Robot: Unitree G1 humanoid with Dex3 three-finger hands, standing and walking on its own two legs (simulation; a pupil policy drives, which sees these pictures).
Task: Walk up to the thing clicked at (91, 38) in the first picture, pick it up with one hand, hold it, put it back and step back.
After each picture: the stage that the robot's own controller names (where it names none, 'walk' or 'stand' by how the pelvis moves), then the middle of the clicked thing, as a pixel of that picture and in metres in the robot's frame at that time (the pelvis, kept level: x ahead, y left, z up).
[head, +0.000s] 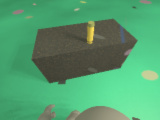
stand; (90, 33) +0.89 +0.06 -0.03
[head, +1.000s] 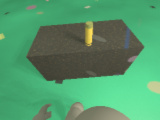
walk; (88, 34) +0.80 +0.11 +0.00
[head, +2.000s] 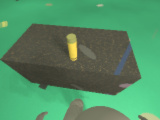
stand; (72, 48) +0.52 +0.23 +0.00
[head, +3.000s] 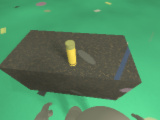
stand; (71, 54) +0.50 +0.21 -0.01
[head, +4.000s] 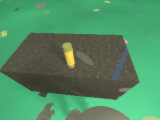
stand; (69, 56) +0.49 +0.22 -0.02
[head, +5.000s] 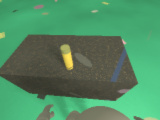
stand; (67, 58) +0.48 +0.23 -0.03
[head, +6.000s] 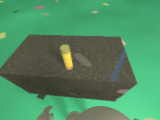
stand; (67, 58) +0.48 +0.24 -0.03
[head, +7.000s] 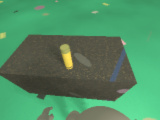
stand; (67, 58) +0.48 +0.24 -0.03
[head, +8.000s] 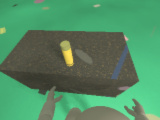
rise first; (67, 54) +0.49 +0.24 -0.02
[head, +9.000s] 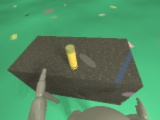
go down; (72, 58) +0.49 +0.22 -0.02
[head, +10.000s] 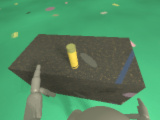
go down; (73, 57) +0.49 +0.22 -0.02
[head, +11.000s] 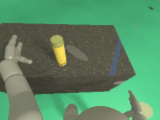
go down; (59, 52) +0.46 +0.21 +0.03
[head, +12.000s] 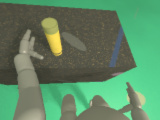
close in; (54, 40) +0.49 +0.22 +0.06
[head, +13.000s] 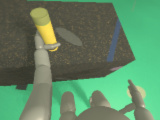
close; (47, 34) +0.52 +0.23 +0.09
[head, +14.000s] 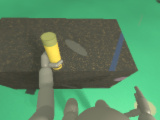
lift; (53, 53) +0.41 +0.23 +0.08
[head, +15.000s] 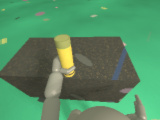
lift; (66, 58) +0.32 +0.16 +0.19
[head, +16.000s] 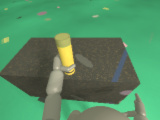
hold; (66, 56) +0.33 +0.17 +0.19
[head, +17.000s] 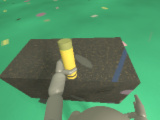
hold; (68, 60) +0.34 +0.16 +0.15
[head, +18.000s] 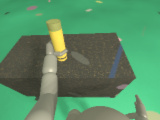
crouch; (58, 42) +0.44 +0.21 +0.19
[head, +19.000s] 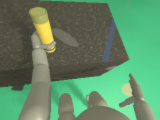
lower; (45, 34) +0.52 +0.22 +0.07
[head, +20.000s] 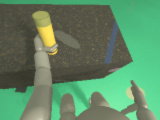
lower; (47, 36) +0.51 +0.22 +0.08
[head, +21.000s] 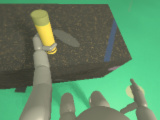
lower; (46, 36) +0.52 +0.22 +0.09
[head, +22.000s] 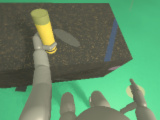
lower; (46, 35) +0.52 +0.22 +0.09
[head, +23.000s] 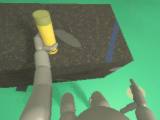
loosen; (47, 36) +0.51 +0.22 +0.08
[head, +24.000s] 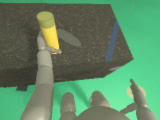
withdraw; (50, 37) +0.51 +0.20 +0.09
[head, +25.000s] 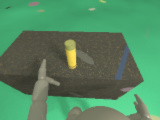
sink last; (71, 55) +0.46 +0.18 +0.03
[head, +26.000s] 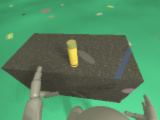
stand; (73, 54) +0.50 +0.21 +0.03
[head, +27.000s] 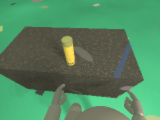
stand; (69, 52) +0.47 +0.21 +0.04
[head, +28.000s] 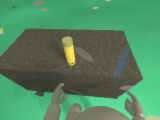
stand; (69, 52) +0.48 +0.21 +0.04
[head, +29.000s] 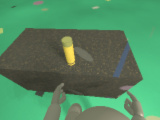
stand; (69, 52) +0.48 +0.21 +0.04
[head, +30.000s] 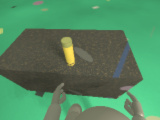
stand; (69, 53) +0.48 +0.21 +0.04
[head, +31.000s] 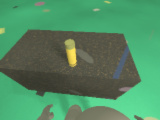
stand; (71, 54) +0.48 +0.20 +0.01
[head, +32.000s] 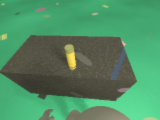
walk; (70, 58) +0.49 +0.21 -0.02
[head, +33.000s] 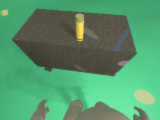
walk; (79, 28) +0.75 +0.17 -0.01
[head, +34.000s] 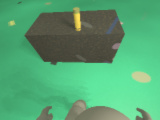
stand; (77, 19) +1.01 +0.28 -0.01
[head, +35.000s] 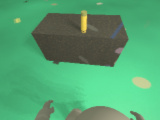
stand; (83, 22) +1.05 +0.18 -0.02
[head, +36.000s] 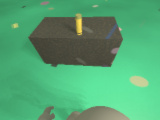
stand; (78, 25) +1.05 +0.22 -0.03
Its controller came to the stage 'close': yes
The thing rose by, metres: 0.20
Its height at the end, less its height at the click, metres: +0.00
